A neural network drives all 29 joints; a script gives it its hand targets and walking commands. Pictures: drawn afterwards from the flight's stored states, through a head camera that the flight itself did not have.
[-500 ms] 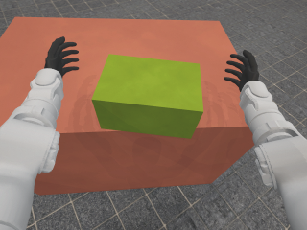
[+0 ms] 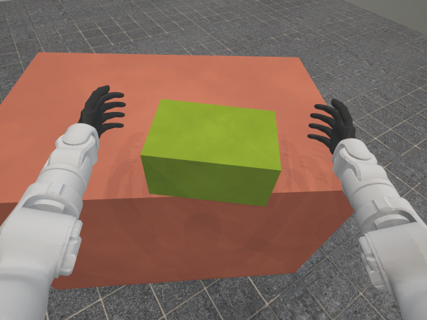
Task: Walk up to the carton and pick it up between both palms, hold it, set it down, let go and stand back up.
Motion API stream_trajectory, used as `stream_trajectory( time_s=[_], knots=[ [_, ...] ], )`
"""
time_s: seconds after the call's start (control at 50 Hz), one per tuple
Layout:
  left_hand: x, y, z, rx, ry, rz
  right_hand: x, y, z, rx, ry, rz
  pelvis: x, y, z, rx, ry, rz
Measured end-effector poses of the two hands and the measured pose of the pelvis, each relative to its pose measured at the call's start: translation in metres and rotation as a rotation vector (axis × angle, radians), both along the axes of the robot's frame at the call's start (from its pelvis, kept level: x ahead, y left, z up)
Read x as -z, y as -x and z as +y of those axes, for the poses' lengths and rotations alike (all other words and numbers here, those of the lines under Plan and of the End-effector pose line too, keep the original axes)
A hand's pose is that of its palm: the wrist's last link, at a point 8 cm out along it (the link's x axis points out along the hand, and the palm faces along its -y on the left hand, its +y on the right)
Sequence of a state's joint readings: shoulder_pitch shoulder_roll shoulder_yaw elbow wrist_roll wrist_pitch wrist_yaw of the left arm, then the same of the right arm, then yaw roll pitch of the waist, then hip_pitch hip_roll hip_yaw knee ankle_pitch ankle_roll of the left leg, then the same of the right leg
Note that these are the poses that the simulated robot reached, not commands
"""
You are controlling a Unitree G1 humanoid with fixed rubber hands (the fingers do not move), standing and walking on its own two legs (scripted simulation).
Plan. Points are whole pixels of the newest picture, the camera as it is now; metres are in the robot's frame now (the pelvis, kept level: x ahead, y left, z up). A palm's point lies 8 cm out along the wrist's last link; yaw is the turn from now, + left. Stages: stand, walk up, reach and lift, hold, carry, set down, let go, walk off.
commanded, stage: set down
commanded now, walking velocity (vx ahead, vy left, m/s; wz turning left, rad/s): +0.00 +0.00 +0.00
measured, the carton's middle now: (212, 152) +0.50 +0.01 +0.01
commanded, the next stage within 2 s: none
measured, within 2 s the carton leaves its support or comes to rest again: neither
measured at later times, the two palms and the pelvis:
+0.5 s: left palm (80, 168) +0.37 +0.26 +0.09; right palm (339, 190) +0.35 -0.23 +0.07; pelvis +0.02 +0.01 +0.01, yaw -1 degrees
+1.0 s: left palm (76, 232) +0.27 +0.25 +0.03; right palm (341, 246) +0.26 -0.23 +0.03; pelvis +0.02 +0.01 +0.01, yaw -1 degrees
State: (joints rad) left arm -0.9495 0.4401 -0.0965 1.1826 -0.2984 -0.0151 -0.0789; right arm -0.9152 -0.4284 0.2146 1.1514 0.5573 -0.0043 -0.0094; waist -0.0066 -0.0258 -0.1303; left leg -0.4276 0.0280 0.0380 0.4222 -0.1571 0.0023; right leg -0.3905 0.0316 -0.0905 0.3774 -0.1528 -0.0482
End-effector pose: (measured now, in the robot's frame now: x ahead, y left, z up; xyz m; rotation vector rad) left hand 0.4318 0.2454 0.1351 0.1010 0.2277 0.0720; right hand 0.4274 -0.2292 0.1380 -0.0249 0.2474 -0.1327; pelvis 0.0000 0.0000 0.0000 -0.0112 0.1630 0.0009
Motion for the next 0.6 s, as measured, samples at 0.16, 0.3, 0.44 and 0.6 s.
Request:
stream_trajectory(
  time_s=[0.16, 0.3, 0.44, 0.6],
  knots=[
    [0.025, 0.026, 0.007, -0.029, 0.03, 0.007, 0.036, 0.024, 0.015, -0.017, -0.051, 0.0, -0.002, -0.004, 0.005, 0.009, 0.001, -0.037],
    [0.02, 0.039, 0.009, -0.019, 0.036, -0.006, 0.033, 0.04, 0.005, 0.008, -0.038, -0.019, -0.005, -0.011, 0.007, 0.01, 0.003, -0.101],
    [0.041, 0.058, 0.013, -0.035, 0.04, 0.033, 0.051, 0.065, -0.003, 0.026, -0.029, 0.021, -0.005, -0.018, 0.007, 0.01, 0.0, -0.149],
    [0.045, 0.069, 0.015, -0.047, 0.021, -0.005, 0.069, 0.08, 0.005, 0.002, -0.053, -0.002, -0.005, -0.018, 0.009, 0.018, -0.001, -0.147]
  ],
)
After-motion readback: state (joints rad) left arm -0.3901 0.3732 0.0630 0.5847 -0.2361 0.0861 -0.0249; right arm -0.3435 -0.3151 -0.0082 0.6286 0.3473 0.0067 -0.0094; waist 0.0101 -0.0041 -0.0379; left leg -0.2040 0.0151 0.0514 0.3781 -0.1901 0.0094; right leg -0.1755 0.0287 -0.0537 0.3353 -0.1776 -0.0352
